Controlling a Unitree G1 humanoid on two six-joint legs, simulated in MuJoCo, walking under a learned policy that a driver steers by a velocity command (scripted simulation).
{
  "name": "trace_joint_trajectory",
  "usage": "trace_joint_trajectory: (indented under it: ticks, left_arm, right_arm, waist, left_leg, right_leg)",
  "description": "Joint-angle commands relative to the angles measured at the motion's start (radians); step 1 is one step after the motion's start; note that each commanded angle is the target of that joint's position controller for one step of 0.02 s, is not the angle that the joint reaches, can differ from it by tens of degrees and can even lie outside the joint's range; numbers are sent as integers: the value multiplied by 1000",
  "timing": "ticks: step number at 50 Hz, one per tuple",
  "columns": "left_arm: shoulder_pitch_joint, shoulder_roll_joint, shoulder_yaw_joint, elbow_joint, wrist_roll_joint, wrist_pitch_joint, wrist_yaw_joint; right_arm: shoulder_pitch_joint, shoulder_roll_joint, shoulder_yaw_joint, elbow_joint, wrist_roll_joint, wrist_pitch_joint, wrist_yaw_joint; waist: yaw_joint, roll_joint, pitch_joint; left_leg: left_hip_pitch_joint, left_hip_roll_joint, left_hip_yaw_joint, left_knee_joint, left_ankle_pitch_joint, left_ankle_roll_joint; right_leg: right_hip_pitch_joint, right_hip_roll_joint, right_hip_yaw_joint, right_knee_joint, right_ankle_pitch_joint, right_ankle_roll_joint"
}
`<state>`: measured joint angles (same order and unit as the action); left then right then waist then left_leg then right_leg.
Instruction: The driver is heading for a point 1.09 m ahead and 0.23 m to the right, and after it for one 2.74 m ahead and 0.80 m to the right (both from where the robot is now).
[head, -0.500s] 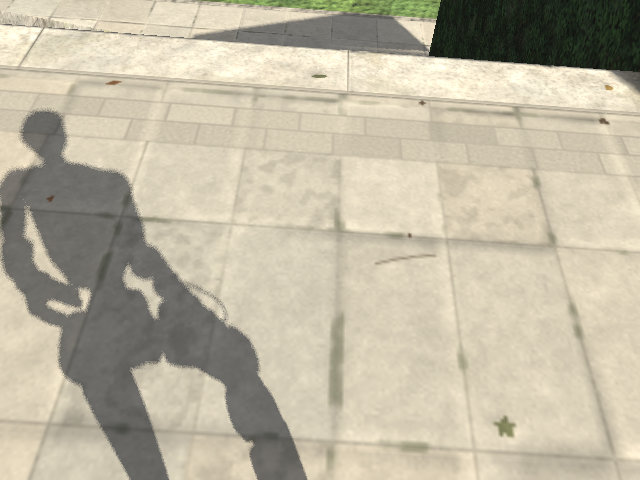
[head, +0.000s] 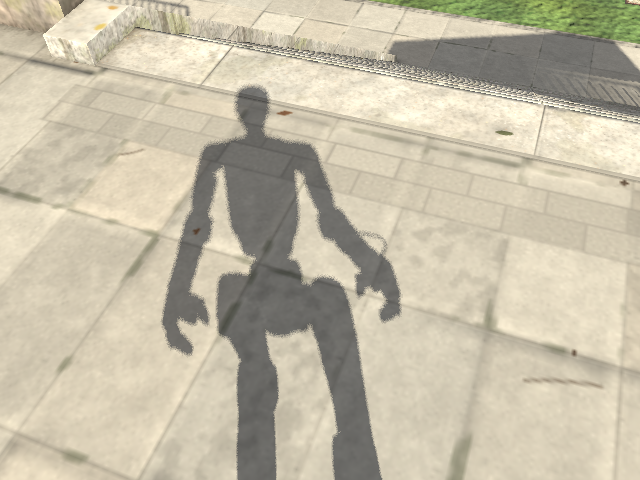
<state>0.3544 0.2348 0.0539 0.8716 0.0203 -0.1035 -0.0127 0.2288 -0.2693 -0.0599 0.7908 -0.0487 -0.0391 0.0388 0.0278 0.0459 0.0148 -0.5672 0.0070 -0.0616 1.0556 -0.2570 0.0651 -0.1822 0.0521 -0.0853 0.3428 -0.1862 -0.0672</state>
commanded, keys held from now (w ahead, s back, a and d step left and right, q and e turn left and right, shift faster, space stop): w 0.20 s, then w+e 0.80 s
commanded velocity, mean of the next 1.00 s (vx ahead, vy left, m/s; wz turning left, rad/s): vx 0.50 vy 0.00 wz -0.29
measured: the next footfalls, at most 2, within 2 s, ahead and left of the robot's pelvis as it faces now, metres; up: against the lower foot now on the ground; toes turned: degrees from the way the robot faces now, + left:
left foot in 0.26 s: +0.29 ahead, +0.12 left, +0.00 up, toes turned +4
right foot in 0.78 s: +0.55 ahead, -0.09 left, +0.00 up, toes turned -21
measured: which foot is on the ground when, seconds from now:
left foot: up 0.00-0.24, down 0.26-0.80, up 0.82-1.00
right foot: down 0.00-0.28, up 0.30-0.76, down 0.78-1.00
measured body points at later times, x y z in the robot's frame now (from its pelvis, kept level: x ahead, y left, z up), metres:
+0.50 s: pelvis +0.26 +0.05 +0.00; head +0.28 +0.06 +0.45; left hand +0.35 +0.30 -0.14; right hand +0.28 -0.21 -0.13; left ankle +0.25 +0.12 -0.74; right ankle +0.29 -0.10 -0.66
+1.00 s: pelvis +0.52 -0.05 +0.00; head +0.54 -0.07 +0.44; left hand +0.67 +0.19 -0.13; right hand +0.54 -0.33 -0.13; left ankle +0.60 +0.11 -0.66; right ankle +0.51 -0.08 -0.74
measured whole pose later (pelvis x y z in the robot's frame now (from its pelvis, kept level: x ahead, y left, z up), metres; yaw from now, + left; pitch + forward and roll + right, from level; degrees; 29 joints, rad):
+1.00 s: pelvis +0.52 -0.05 +0.00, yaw -23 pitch +0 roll +0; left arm 0.30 0.26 0.07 0.88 0.00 -0.04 -0.01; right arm 0.18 -0.24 -0.04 0.81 -0.04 -0.05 0.01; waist 0.01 0.02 0.06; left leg -0.57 0.12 -0.03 1.11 -0.28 -0.02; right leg -0.20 0.15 -0.01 0.37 -0.18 -0.15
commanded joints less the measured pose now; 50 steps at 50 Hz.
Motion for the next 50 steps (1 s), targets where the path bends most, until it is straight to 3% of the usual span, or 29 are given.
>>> trace_joint_trajectory:
  ticks: [1,5,9,11,12,13,14,15,16,17,18,20,24,28,33,36,38,39,40,41,42,43,44,46,47,50]
  left_arm:
    - [2,78,8,-34,-6,-22,-6]
    - [70,106,11,0,-12,-13,-7]
    - [136,132,12,39,-6,2,0]
    - [146,138,11,57,-8,14,6]
    - [148,134,8,66,-12,19,8]
    - [132,116,0,50,-17,18,9]
    - [155,12,-27,-6,-42,14,5]
    - [179,80,-3,9,-31,23,14]
    - [111,112,10,7,-18,30,16]
    - [67,83,6,2,-17,29,8]
    - [53,67,7,10,-14,37,4]
    - [72,43,9,26,9,64,-11]
    - [-26,22,14,-12,11,85,-29]
    - [-178,7,3,-69,10,84,-39]
    - [-331,14,-10,-133,16,82,-54]
    - [-307,35,-1,-137,18,82,-47]
    - [-161,69,18,-99,19,77,-38]
    - [-13,104,38,-52,26,68,-28]
    - [106,203,69,-30,33,65,-11]
    - [47,289,89,-55,8,75,-7]
    - [54,268,86,-56,-8,89,-1]
    - [2,222,73,-49,-11,88,9]
    - [-38,171,61,-47,-12,81,9]
    - [-94,130,46,-56,-19,64,13]
    - [-87,128,43,-55,-23,52,11]
    - [-35,162,49,-43,-24,37,7]
  right_arm:
    - [-20,-2,15,-63,-2,-4,13]
    - [-184,15,37,-103,14,-12,20]
    - [-252,-11,33,-124,16,-18,6]
    - [-192,-20,26,-104,9,-26,-3]
    - [-66,-38,14,-60,0,-37,-13]
    - [113,-95,-7,-11,-18,-51,-26]
    - [243,-198,-31,-3,-37,-54,-41]
    - [246,-201,-39,9,3,-37,-42]
    - [164,-132,-21,6,16,-34,-39]
    - [93,-75,-6,2,22,-41,-33]
    - [51,-41,2,2,22,-48,-31]
    - [42,-14,9,21,25,-64,-37]
    - [101,-28,2,63,35,-87,-43]
    - [141,-20,6,96,30,-84,-48]
    - [215,-67,-3,139,28,-74,-62]
    - [218,-98,-9,154,24,-57,-72]
    - [207,-133,-19,154,21,-38,-75]
    - [200,-141,-20,145,24,-30,-72]
    - [214,-95,-9,111,22,-32,-66]
    - [208,-28,-2,37,40,-41,-44]
    - [74,-102,-11,10,31,-56,-39]
    - [31,-85,-4,-5,43,-70,-35]
    - [51,-78,-3,11,41,-76,-39]
    - [82,-59,1,19,5,-40,-39]
    - [87,-52,1,17,-2,-21,-35]
    - [21,-39,3,-16,-2,6,-27]
  waist:
    - [-37,-110,29]
    - [7,-117,42]
    - [24,-121,52]
    - [-8,-121,29]
    - [-67,-86,-32]
    - [-138,-42,-145]
    - [-163,144,-290]
    - [-151,160,-305]
    - [-114,58,-159]
    - [-87,34,-68]
    - [-60,26,-25]
    - [-21,43,8]
    - [-5,22,30]
    - [-22,22,72]
    - [-59,16,100]
    - [-33,35,63]
    - [31,49,-33]
    - [98,10,-117]
    - [130,-106,-221]
    - [59,-320,-292]
    - [100,-138,-221]
    - [67,-88,-104]
    - [13,-6,-29]
    - [-48,-10,-16]
    - [-56,-22,-24]
    - [-50,-49,-4]
  left_leg:
    - [-75,60,26,-121,109,-18]
    - [20,50,105,-350,210,-28]
    - [59,26,131,-456,137,-1]
    - [182,-16,144,-530,81,25]
    - [353,-40,145,-602,98,46]
    - [611,63,30,-609,64,86]
    - [904,382,-367,-670,-67,161]
    - [859,459,-573,-770,-66,215]
    - [743,399,-426,-781,-78,184]
    - [616,350,-298,-822,-12,154]
    - [533,303,-202,-857,37,114]
    - [448,253,-75,-892,156,81]
    - [467,240,64,-915,334,84]
    - [470,211,179,-915,390,78]
    - [576,251,251,-886,493,69]
    - [669,265,300,-736,850,52]
    - [674,264,319,-471,1014,46]
    - [573,244,332,-239,882,24]
    - [341,203,329,74,442,-6]
    - [-79,-45,200,420,-289,-66]
    - [-209,9,39,422,-209,-56]
    - [-218,58,35,357,-103,-48]
    - [-147,92,36,248,-53,-50]
    - [-20,118,27,141,-44,-72]
    - [1,114,34,117,-46,-83]
    - [-39,109,59,12,29,-111]
  right_leg:
    - [7,-260,207,-217,164,-142]
    - [5,-229,127,-206,251,-116]
    - [124,-280,142,-141,350,-109]
    - [152,-277,137,-22,519,-96]
    - [122,-239,106,138,593,-78]
    - [-23,-195,79,354,448,-55]
    - [-340,-75,-2,698,-49,-9]
    - [-467,-20,70,858,-334,-17]
    - [-504,-81,127,892,-257,-27]
    - [-487,-112,132,855,-181,-26]
    - [-449,-132,130,814,-138,-20]
    - [-397,-141,124,792,-95,-1]
    - [-493,-149,110,777,26,14]
    - [-522,-143,72,581,176,19]
    - [-458,-115,-22,348,170,-28]
    - [-365,-47,-77,300,34,-84]
    - [-189,29,-95,266,-64,-133]
    - [23,48,-61,188,-47,-167]
    - [266,-169,227,157,-153,-225]
    - [499,-400,823,-21,-166,-388]
    - [463,-384,768,-82,-107,-360]
    - [343,-367,622,-82,-5,-328]
    - [202,-320,525,-93,146,-279]
    - [65,-229,392,-109,279,-231]
    - [45,-209,370,-112,331,-231]
    - [12,-165,333,-134,347,-216]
